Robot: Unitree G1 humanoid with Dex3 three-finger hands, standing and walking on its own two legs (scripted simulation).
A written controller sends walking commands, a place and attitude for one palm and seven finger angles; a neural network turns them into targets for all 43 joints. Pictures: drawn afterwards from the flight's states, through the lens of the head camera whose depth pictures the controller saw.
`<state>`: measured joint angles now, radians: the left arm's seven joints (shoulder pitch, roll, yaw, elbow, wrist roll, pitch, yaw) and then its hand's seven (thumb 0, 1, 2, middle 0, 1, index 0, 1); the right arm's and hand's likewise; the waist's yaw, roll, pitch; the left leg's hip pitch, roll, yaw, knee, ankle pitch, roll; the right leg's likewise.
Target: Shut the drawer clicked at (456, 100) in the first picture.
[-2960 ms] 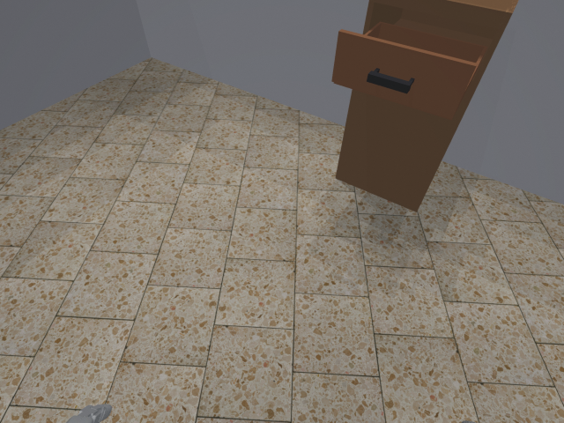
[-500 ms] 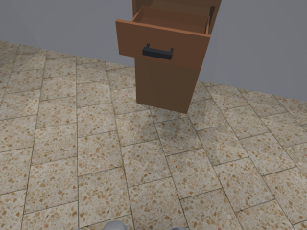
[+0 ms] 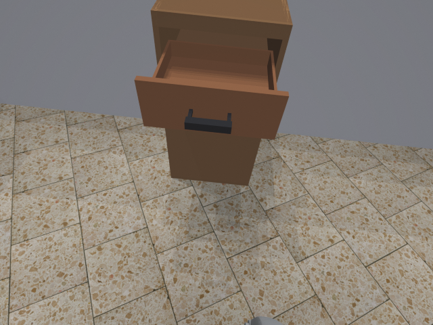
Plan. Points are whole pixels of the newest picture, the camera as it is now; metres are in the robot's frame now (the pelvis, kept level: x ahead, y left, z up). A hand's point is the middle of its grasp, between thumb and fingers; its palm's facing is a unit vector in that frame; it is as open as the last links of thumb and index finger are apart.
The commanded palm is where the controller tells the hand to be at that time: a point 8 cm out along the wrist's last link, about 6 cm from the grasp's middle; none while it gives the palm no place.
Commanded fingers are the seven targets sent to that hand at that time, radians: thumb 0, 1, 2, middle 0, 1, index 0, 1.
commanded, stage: take the last steps up to it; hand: left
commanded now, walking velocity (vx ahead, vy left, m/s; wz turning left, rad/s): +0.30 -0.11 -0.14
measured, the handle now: (209, 119) +0.61 +0.07 -0.01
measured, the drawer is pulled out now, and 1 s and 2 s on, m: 0.30 0.30 0.30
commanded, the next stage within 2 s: come to a stop and stand still in 0.80 s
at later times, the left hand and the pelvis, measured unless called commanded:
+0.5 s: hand (155, 313) +0.17 +0.14 -0.17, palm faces +0.00 -0.98 -0.20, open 7.2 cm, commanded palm none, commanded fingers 0.00 0.90 0.90 -0.20 -0.30 -0.20 -0.30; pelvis +0.14 -0.05 +0.00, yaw -2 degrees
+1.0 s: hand (189, 237) +0.34 +0.09 -0.17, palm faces -0.05 -0.97 -0.24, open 7.3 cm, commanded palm none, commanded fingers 0.00 0.90 0.90 -0.20 -0.30 -0.20 -0.30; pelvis +0.28 -0.10 -0.01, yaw -4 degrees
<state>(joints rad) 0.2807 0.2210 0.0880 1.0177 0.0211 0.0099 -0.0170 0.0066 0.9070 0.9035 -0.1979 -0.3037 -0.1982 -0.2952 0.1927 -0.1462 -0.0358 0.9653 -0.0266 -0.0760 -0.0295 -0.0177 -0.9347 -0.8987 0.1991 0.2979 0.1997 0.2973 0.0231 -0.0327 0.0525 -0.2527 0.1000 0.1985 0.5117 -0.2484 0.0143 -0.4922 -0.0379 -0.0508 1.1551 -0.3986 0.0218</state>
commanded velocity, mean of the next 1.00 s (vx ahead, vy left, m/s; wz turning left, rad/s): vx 0.18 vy -0.04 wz -0.03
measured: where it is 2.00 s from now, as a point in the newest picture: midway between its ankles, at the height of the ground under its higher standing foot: outside the picture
